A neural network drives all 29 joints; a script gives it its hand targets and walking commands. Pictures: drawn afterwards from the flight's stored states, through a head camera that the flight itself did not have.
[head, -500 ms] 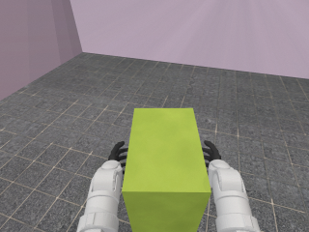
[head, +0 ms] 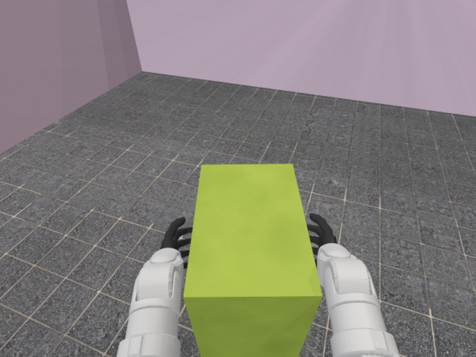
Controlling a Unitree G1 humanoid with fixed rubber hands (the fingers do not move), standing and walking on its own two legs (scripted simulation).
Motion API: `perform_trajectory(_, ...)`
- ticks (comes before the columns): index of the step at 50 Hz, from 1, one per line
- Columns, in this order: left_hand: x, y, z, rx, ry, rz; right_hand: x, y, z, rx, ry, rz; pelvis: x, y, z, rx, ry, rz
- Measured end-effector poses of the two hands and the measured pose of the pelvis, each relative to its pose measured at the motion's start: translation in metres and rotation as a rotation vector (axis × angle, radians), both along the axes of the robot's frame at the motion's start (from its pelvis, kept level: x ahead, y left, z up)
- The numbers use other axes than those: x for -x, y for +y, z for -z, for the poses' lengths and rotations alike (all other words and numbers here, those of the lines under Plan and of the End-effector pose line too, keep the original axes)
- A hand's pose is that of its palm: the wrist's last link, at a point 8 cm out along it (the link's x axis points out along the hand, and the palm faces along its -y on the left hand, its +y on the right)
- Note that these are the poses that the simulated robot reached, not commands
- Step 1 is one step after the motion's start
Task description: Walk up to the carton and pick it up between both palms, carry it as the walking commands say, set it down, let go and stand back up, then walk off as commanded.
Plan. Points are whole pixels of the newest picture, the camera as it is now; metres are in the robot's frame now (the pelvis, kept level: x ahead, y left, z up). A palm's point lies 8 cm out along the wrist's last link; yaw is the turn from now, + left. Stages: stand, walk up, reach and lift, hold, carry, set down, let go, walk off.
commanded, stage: reach and lift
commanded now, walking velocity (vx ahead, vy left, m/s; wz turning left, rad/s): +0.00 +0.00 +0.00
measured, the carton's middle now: (248, 266) +0.32 +0.00 -0.02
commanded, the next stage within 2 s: hold in 0.54 s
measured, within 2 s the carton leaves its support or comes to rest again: neither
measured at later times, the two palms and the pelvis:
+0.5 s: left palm (171, 262) +0.29 +0.14 +0.05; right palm (329, 258) +0.29 -0.13 +0.05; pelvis +0.00 +0.00 +0.00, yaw +0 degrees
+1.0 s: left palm (169, 267) +0.28 +0.14 +0.05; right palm (331, 265) +0.28 -0.13 +0.05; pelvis -0.01 +0.00 +0.00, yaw +0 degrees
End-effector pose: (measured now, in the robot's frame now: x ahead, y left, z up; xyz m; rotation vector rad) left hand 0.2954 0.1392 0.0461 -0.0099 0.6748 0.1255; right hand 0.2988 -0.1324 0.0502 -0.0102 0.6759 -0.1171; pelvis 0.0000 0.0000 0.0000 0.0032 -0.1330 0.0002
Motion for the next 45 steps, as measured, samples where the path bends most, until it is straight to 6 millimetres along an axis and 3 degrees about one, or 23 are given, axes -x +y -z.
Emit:
perform_trajectory(17,0.005,-0.002,0.000,-0.023,0.006,0.014,0.004,-0.002,0.000,0.025,0.006,-0.024,-0.003,-0.003,-0.002,0.001,-0.004,-0.001)
perform_trajectory(45,0.020,-0.001,-0.002,-0.023,0.003,0.025,0.023,-0.001,-0.001,0.017,0.003,-0.008,0.013,0.002,0.000,0.002,-0.032,0.003)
